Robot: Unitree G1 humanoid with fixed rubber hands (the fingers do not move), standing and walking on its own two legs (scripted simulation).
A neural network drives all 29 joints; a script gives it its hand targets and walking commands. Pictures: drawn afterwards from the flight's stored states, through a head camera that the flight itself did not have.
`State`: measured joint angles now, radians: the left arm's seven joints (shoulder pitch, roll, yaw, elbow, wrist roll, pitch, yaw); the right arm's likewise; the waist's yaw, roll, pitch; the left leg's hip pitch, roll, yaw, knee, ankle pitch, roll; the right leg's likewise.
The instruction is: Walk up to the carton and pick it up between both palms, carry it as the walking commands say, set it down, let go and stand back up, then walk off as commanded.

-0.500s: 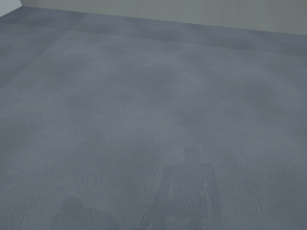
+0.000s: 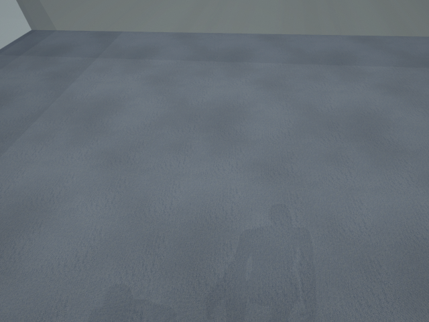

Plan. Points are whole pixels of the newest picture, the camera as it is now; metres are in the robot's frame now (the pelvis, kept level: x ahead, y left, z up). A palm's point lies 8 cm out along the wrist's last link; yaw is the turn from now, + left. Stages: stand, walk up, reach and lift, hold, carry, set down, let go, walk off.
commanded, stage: stand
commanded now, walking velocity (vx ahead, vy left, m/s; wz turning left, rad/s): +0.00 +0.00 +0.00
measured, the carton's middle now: out of the picture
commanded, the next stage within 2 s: walk off in 0.56 s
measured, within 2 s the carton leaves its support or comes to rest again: neither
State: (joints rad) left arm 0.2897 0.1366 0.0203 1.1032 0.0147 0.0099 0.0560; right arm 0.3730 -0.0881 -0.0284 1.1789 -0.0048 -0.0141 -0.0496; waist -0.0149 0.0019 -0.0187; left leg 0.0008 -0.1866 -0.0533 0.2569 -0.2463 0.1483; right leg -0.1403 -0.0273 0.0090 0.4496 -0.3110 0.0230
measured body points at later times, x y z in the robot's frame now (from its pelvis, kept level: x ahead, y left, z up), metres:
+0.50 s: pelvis +0.02 -0.02 +0.00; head +0.03 -0.02 +0.44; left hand +0.03 +0.24 -0.15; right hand +0.05 -0.28 -0.15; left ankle -0.08 +0.02 -0.74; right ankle -0.05 -0.14 -0.74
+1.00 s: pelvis +0.01 -0.08 +0.00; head +0.05 -0.07 +0.45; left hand +0.08 +0.20 -0.14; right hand +0.02 -0.34 -0.14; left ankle -0.08 +0.02 -0.74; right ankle -0.01 -0.22 -0.68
